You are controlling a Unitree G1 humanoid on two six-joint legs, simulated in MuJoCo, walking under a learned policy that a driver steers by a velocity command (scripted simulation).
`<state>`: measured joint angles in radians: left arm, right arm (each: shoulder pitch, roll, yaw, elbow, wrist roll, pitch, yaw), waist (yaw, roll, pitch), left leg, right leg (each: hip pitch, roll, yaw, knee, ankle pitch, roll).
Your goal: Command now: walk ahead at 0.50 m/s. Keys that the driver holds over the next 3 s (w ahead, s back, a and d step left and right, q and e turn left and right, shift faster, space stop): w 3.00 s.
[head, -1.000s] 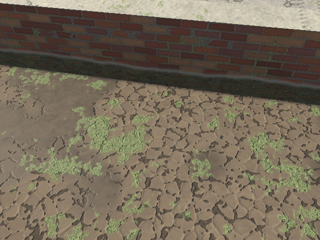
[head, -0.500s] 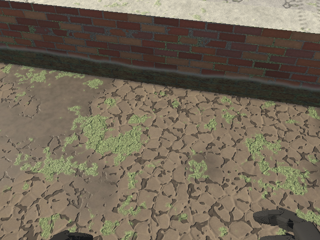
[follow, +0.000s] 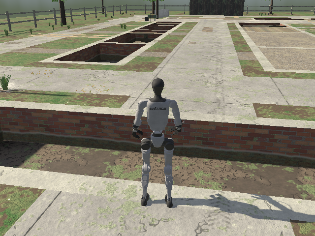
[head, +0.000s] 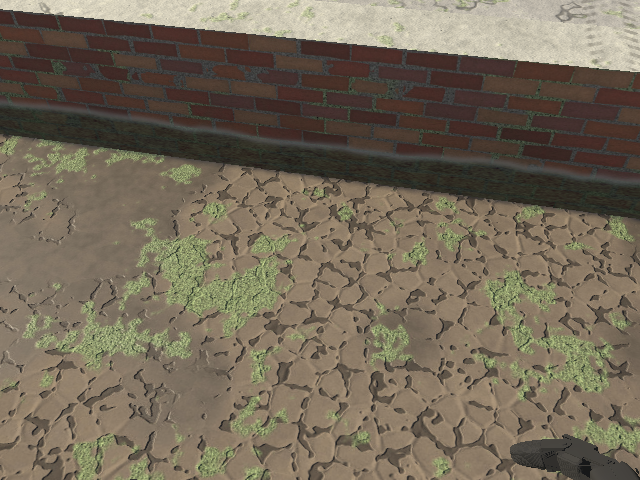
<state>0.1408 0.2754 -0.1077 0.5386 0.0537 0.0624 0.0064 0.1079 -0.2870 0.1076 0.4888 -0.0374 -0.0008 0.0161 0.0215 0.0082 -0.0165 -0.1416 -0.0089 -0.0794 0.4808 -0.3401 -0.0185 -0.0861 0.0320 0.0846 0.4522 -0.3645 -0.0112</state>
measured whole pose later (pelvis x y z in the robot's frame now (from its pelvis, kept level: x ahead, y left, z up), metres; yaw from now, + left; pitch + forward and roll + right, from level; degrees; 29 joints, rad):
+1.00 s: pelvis +0.00 +0.00 +0.00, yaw +0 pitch +0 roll +0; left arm 0.16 0.28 -0.11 0.59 0.06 0.06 0.02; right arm 0.16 -0.28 0.11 0.50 -0.04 0.01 0.00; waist 0.02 0.00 -0.02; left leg -0.11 -0.01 -0.08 0.42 -0.31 -0.02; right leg -0.06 0.03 0.10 0.40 -0.34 -0.01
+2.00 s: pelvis +0.00 +0.00 +0.01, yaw -1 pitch +0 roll +0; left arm 0.18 0.27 -0.11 0.62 0.06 0.06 0.03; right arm 0.18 -0.28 0.10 0.52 -0.03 0.01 0.00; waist 0.02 0.01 -0.02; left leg -0.09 -0.01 -0.08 0.39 -0.29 -0.02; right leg -0.04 0.03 0.12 0.37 -0.31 -0.01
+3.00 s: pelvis +0.00 +0.00 +0.01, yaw -1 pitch -1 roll +0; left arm 0.20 0.27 -0.10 0.64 0.05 0.06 0.04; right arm 0.20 -0.27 0.10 0.55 -0.03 0.00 0.00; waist 0.01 0.00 -0.02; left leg -0.08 -0.01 -0.09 0.37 -0.28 -0.02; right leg -0.03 0.03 0.13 0.35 -0.30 0.00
